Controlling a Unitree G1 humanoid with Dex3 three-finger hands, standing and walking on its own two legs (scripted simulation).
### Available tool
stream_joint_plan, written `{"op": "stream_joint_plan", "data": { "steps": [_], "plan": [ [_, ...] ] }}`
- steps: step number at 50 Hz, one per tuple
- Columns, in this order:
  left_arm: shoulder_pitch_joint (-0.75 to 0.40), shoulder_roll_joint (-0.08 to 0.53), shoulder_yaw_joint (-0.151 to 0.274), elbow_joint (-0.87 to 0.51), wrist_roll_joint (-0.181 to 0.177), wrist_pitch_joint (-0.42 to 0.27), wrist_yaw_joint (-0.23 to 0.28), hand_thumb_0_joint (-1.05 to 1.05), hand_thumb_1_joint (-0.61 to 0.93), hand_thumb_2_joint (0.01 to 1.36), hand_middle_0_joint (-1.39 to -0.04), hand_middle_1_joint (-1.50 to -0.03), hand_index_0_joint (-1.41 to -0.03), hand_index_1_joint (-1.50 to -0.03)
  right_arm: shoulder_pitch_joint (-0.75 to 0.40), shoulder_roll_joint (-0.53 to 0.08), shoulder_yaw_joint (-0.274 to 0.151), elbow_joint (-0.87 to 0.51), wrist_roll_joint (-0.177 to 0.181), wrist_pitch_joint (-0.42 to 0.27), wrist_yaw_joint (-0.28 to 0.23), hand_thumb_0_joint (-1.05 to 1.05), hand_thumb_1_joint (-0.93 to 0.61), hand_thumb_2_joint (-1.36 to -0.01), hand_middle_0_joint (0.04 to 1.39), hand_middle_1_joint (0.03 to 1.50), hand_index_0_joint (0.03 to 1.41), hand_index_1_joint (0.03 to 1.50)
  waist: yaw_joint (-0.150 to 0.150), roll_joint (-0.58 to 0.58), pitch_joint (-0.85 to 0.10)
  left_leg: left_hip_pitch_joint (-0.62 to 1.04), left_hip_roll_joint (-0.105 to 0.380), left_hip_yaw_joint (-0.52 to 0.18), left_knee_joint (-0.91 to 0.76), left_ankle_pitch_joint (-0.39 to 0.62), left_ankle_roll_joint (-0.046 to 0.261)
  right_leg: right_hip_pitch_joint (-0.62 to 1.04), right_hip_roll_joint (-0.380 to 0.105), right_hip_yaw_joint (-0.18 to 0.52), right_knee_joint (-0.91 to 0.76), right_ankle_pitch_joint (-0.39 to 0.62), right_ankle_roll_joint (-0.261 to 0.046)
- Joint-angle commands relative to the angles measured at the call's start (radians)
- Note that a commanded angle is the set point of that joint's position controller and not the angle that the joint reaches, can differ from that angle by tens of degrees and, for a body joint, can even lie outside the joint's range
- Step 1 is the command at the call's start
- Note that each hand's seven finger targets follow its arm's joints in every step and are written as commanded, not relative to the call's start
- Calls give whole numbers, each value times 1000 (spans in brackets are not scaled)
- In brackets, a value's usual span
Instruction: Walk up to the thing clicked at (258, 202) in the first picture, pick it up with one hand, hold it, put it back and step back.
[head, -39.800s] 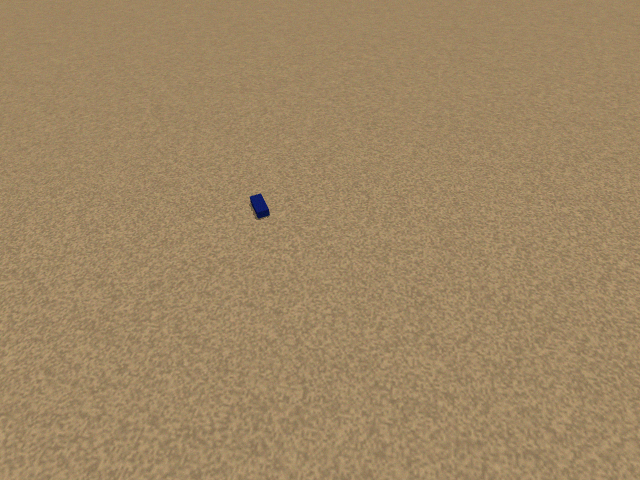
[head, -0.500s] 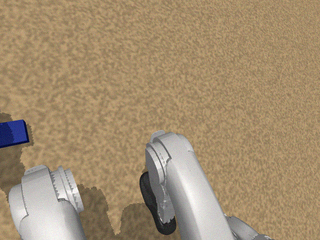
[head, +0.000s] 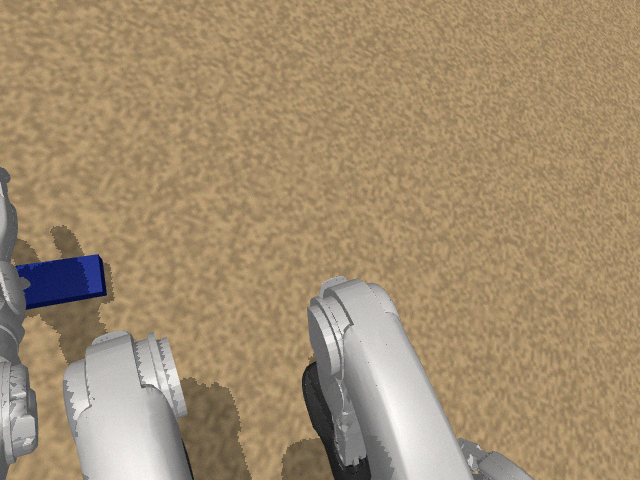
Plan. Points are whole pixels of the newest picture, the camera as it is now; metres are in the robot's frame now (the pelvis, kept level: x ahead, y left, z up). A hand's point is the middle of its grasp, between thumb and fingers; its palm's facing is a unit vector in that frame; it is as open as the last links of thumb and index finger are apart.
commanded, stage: withdraw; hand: left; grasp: from above
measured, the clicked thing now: (54, 282) +0.41 +0.28 -0.29
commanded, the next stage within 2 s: home in 0.58 s
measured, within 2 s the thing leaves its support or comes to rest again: neither
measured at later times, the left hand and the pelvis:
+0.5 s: hand (8, 303) +0.36 +0.29 -0.14, palm faces -0.48 -0.13 -0.87, open 13.3 cm; pelvis -0.02 -0.02 +0.03, yaw +6 degrees
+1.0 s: hand out of the picture +0.37 +0.32 -0.04, palm faces -0.34 -0.31 -0.88, open 11.3 cm; pelvis -0.01 +0.00 +0.09, yaw +7 degrees
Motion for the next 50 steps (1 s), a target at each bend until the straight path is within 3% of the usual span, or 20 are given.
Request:
{"op": "stream_joint_plan", "data": {
  "steps": [1,5,8,12,16,19,22,24,26,28,30,32,34,35,37,39,42,44,47,50],
  "plan": [
    [-200,144,-73,-287,-93,90,-144,0,-458,946,-164,-924,-149,-940,104,-274,-169,-37,104,57,-28,0,-904,-906,200,300,200,300,102,563,-791,651,5,162,-422,278,11,284,16,-82,-237,284,-102],
    [-167,1,-203,-270,-140,111,-341,0,-427,938,-177,-918,-163,-933,193,-251,-193,-57,136,132,-65,0,-902,-905,200,300,200,300,17,197,-628,478,-4,173,-421,245,61,411,26,-51,-360,299,-82],
    [-183,-34,-255,-274,-207,68,-454,0,-414,938,-175,-928,-164,-939,199,-238,-193,-87,150,151,-102,0,-899,-904,200,300,200,300,17,61,-557,424,-13,172,-452,177,74,480,13,-35,-425,226,-77],
    [-211,12,-234,-237,-177,-20,-524,0,-420,942,-179,-928,-166,-942,184,-230,-172,-119,151,167,-163,0,-903,-905,200,300,200,300,53,2,-529,421,-27,188,-448,147,70,493,-4,-21,-443,146,-96],
    [-277,116,-165,-212,-78,-156,-459,0,-378,911,-221,-894,-207,-909,142,-201,-123,-134,126,189,-209,0,-905,-906,200,300,200,300,65,8,-529,368,-34,216,-383,129,72,496,-9,7,-437,110,-84],
    [-364,206,-123,-199,33,-241,-365,0,-370,899,-216,-892,-210,-899,112,-192,-104,-136,106,204,-221,0,-904,-903,200,300,200,300,69,121,-583,407,-28,210,-362,128,62,430,0,22,-373,88,-87],
    [-405,220,-92,-107,112,-278,-250,0,-415,928,-165,-926,-165,-926,102,-199,-97,-119,77,204,-231,0,-901,-901,200,300,200,300,55,245,-579,476,-31,208,-375,110,47,354,-3,7,-339,60,-97],
    [-446,219,-78,-69,139,-278,-174,0,-451,949,-126,-951,-131,-946,108,-213,-101,-108,58,192,-233,0,-898,-900,200,300,200,300,32,298,-571,520,-29,200,-397,82,37,310,-1,-15,-326,39,-101],
    [-493,258,-47,-119,162,-257,-105,0,-471,955,-129,-954,-130,-953,122,-222,-116,-95,43,185,-235,0,-900,-901,200,300,200,300,44,388,-652,587,-28,203,-404,95,27,308,-7,-21,-308,51,-106],
    [-502,212,-68,-80,162,-204,-57,0,-465,945,-138,-946,-141,-943,123,-222,-133,-69,31,172,-232,0,-901,-900,200,300,200,300,21,402,-646,591,-25,204,-396,83,23,264,-8,-25,-297,42,-104],
    [-532,205,-64,-79,140,-151,-29,0,-460,937,-145,-935,-147,-932,133,-223,-152,-37,23,160,-230,0,-903,-900,200,300,200,300,16,412,-664,588,-28,207,-411,74,25,244,-9,-33,-305,47,-101],
    [-563,241,-34,-161,99,-107,-29,0,-458,930,-142,-924,-146,-920,139,-230,-156,-50,30,152,-219,0,-903,-900,200,300,200,300,39,466,-788,642,-24,211,-410,125,26,243,-22,-44,-296,119,-98],
    [-461,187,-64,-65,69,-51,-55,0,-463,935,-126,-939,-135,-929,148,-223,-154,-44,38,148,-205,0,-902,-899,200,300,200,300,46,445,-784,640,-17,210,-408,171,29,238,-20,-51,-279,170,-101],
    [-413,192,-57,-52,61,-29,-70,0,-383,855,-206,-859,-187,-849,164,-226,-154,-33,44,154,-203,0,-889,-895,200,301,200,301,63,418,-800,643,-19,213,-416,203,33,276,-16,-55,-293,207,-98],
    [-374,233,-21,-100,18,4,-117,0,-287,914,-222,-710,-199,-733,196,-227,-166,-41,66,155,-199,0,-889,-895,200,300,200,300,98,379,-854,663,-23,217,-427,261,43,339,-20,-55,-303,261,-92],
    [-287,220,-4,-142,-44,35,-179,0,-162,919,-221,-672,-200,-692,222,-213,-174,-50,84,161,-193,0,-890,-895,200,300,200,300,126,352,-914,688,-25,221,-445,314,49,434,-21,-45,-325,303,-88],
    [-191,144,-29,-217,-151,51,-288,0,78,870,-206,-538,-192,-551,235,-196,-185,-66,120,172,-191,0,-893,-897,200,300,200,300,127,259,-867,641,-28,210,-497,296,59,499,-18,-40,-374,289,-85],
    [-115,181,4,-387,-214,52,-365,0,238,876,-205,-488,-194,-499,215,-213,-203,-129,150,180,-199,0,-895,-897,200,300,200,300,150,218,-919,663,-26,205,-535,294,64,591,-17,-30,-422,293,-82],
    [144,-22,-106,-541,-348,69,-492,0,458,868,-200,-420,-193,-427,221,-183,-207,-143,185,196,-213,0,-896,-898,200,300,200,300,140,134,-756,656,-23,190,-626,246,65,614,-17,-24,-509,261,-80],
    [183,20,-60,-856,-466,65,-582,0,561,839,-193,-360,-188,-364,189,-188,-219,-201,203,203,-242,0,-898,-899,200,300,200,300,168,115,-780,694,-19,180,-666,231,64,665,-22,-5,-575,249,-85]
  ]
}}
